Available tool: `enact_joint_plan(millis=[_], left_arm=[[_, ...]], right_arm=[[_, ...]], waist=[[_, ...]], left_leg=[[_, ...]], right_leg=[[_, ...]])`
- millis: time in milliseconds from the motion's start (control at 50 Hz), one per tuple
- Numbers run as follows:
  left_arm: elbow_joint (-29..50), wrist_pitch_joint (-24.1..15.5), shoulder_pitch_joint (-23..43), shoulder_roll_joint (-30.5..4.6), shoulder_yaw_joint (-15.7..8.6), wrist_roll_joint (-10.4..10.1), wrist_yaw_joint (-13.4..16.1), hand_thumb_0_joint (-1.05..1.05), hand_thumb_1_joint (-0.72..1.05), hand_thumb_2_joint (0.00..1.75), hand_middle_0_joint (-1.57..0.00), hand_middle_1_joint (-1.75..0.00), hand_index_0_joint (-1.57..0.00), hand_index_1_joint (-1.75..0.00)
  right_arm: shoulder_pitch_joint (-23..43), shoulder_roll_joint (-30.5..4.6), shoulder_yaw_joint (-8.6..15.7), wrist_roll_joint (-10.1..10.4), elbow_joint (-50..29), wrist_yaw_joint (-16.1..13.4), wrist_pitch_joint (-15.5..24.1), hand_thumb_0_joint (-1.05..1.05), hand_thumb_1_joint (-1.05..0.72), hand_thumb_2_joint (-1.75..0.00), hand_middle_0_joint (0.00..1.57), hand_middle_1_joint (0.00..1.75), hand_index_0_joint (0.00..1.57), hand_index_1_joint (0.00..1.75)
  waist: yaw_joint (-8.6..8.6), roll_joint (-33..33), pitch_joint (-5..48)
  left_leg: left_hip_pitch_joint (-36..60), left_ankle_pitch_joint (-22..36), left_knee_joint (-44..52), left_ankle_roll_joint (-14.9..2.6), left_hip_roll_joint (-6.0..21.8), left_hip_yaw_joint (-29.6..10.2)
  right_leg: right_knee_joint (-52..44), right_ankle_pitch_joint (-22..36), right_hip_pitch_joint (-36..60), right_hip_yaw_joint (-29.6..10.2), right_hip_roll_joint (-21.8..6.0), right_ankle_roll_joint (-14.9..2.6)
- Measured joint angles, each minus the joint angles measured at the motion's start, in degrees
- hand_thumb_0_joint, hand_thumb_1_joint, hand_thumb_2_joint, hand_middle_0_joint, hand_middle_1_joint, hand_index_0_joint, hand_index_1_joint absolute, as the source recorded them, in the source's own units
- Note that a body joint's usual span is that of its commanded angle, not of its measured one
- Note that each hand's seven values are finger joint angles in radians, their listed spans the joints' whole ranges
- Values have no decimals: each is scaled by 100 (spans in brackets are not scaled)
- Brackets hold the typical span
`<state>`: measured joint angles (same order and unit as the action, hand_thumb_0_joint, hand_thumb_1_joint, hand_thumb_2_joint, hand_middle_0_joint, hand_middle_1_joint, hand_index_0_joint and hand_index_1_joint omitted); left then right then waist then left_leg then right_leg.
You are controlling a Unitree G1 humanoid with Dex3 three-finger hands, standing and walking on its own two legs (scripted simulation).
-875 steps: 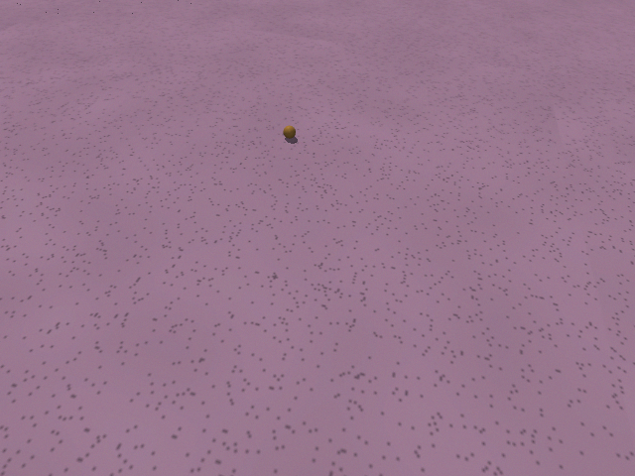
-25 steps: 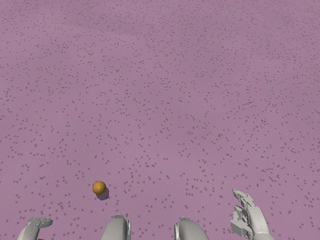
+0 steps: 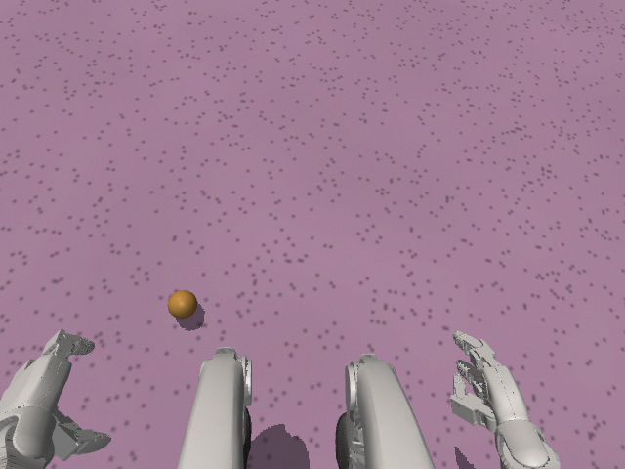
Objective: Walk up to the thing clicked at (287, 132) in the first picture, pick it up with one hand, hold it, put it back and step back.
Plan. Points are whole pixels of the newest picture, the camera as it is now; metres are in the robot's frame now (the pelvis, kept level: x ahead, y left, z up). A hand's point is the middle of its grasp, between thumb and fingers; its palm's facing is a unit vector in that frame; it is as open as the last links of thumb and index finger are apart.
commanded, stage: rise first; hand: left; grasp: from above
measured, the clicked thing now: (182, 304) +0.43 +0.28 -0.52
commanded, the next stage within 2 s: approach in 1.52 s
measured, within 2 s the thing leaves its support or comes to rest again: neither
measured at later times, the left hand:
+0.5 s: hand (117, 341) +0.31 +0.33 -0.30, palm faces -0.47 -0.24 -0.85, open 14.1 cm
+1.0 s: hand (134, 321) +0.36 +0.33 -0.37, palm faces -0.46 -0.07 -0.89, open 14.2 cm
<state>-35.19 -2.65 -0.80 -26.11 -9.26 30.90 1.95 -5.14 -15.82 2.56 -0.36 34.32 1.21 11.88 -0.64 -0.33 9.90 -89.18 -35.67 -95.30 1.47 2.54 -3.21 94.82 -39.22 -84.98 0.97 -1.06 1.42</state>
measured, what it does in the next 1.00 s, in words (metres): lowers itself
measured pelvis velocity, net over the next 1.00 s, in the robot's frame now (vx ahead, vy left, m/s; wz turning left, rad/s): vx -0.05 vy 0.00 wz -0.10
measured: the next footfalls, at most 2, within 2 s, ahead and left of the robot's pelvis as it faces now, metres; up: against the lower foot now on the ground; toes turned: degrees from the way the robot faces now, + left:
none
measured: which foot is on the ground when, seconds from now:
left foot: down 0.00-1.00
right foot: down 0.00-1.00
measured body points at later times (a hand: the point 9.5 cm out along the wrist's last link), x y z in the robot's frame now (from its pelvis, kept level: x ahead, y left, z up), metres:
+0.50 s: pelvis -0.05 +0.00 -0.16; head +0.17 +0.03 +0.23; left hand +0.33 +0.34 -0.25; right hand +0.07 -0.27 -0.29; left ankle +0.06 +0.13 -0.53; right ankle +0.04 -0.14 -0.52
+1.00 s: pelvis -0.05 +0.00 -0.22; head +0.18 +0.05 +0.17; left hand +0.38 +0.33 -0.32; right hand +0.05 -0.28 -0.34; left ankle +0.06 +0.13 -0.53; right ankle +0.04 -0.14 -0.52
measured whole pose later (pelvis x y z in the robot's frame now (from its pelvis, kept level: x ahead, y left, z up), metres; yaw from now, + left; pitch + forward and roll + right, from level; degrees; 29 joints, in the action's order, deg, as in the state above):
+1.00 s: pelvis -0.05 +0.00 -0.22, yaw -6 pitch +31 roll -7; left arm -70.8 -20.3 39.2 -42.8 -11.0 70.8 19.9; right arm -3.8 -15.1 1.0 -7.6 44.8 6.7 0.7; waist -5.0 -2.1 3.6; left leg -130.1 -36.4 -134.6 1.6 1.9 -9.2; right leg 132.2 -40.4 -123.5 2.9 1.6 2.7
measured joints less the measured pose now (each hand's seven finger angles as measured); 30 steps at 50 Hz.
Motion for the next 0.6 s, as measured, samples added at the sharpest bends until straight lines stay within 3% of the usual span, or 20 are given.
enact_joint_plan(millis=[100,200,440,600], left_arm=[[-540,-477,812,-255,-95,647,264,0,-49,98,-5,-109,-6,-108],[-918,-715,1536,-485,-153,1162,416,0,-50,100,-6,-108,-6,-108],[-1784,-1211,2644,-1025,-192,2153,618,0,-52,104,-6,-106,-5,-106],[-2449,-1575,3134,-1278,-193,2858,1051,0,-53,105,-6,-102,-5,-103]], right_arm=[[170,-87,49,-38,246,74,-78,1,-86,-89,20,30,20,30],[224,-87,116,-109,467,173,-227,1,-86,-89,20,30,20,30],[-6,47,51,-218,799,289,-612,1,-87,-89,20,30,20,30],[-120,25,-52,-354,893,393,-875,1,-88,-89,20,30,20,30]], waist=[[16,14,-7],[45,28,-135],[-55,35,-439],[-219,-19,-510]], left_leg=[[-1018,-143,-892,6,33,-62],[-1865,-186,-1658,16,48,-154],[-3033,-43,-2750,-3,23,-346],[-3457,-1,-3199,-4,-17,-449]], right_leg=[[890,-150,-1012,-10,61,8],[1638,-196,-1836,11,117,15],[2652,-57,-2920,86,194,67],[3059,-35,-3284,138,211,83]])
